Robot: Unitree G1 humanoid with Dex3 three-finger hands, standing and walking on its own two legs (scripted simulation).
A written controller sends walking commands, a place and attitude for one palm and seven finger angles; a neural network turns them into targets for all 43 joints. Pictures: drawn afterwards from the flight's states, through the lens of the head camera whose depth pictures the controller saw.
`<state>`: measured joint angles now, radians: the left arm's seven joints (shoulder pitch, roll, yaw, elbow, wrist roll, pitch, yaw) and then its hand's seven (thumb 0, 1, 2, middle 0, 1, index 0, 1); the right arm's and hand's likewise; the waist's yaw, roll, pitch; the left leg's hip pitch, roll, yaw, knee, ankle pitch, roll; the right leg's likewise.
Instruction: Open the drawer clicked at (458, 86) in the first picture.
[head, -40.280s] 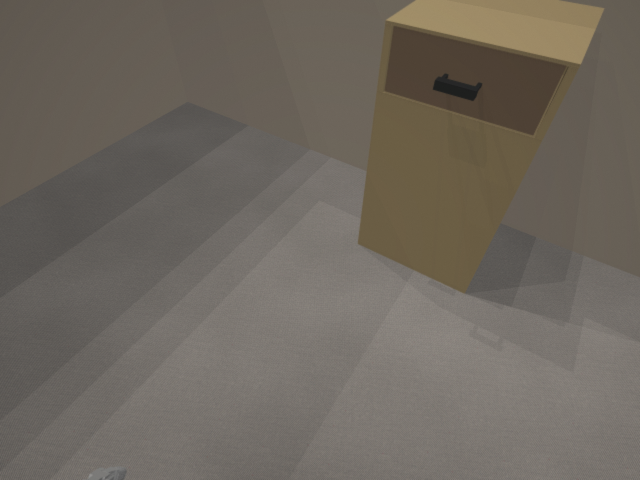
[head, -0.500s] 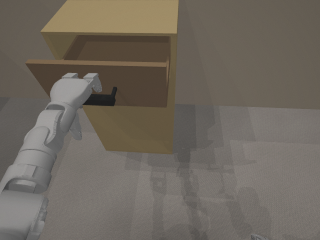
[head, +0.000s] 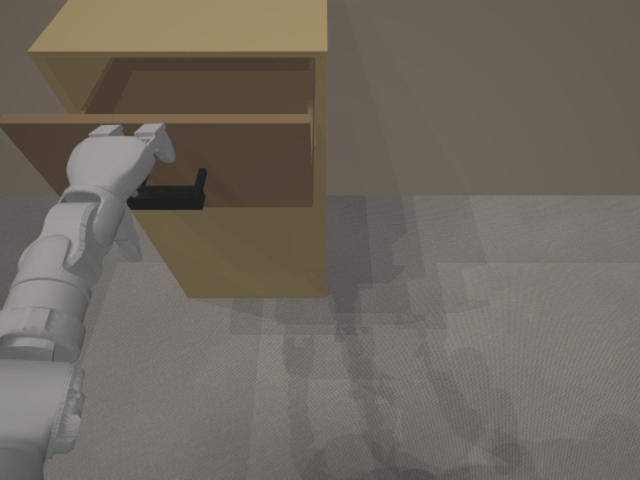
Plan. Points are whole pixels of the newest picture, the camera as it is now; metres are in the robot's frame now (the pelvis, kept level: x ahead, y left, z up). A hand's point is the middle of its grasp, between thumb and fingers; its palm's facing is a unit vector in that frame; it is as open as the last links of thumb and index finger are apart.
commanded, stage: move the hooked fingers above the handle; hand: left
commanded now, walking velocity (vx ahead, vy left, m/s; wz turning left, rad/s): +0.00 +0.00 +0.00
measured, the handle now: (169, 186) +0.52 +0.23 +0.03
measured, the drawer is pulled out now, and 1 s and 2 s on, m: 0.16 0.16 0.16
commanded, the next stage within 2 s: lower the fingers behind the handle in 1.14 s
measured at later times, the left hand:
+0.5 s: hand (126, 193) +0.45 +0.25 +0.10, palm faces -0.03 -0.01 -1.00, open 13.8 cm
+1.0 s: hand (134, 196) +0.45 +0.24 +0.09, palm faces -0.07 -0.01 -1.00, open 13.8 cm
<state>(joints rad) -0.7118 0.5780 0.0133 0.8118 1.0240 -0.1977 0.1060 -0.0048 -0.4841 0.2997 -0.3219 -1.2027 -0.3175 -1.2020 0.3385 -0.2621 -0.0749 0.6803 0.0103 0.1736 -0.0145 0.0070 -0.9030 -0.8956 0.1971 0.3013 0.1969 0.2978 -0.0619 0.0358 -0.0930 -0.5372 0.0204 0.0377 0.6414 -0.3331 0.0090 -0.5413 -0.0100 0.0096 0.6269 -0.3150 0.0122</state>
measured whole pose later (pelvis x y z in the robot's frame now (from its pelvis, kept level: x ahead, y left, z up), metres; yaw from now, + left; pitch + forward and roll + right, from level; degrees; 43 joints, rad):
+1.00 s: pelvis +0.00 +0.00 +0.00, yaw +0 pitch +12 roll +0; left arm -0.71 0.57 -0.03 0.81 1.01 -0.15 0.07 -0.01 -0.48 0.30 -0.32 -1.20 -0.32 -1.20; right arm 0.32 -0.26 -0.06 0.67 0.02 0.17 -0.03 0.01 -0.90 -0.90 0.20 0.30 0.20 0.30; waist -0.05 0.05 -0.09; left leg -0.50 0.02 0.03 0.62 -0.32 0.00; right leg -0.51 -0.01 0.00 0.61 -0.31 0.01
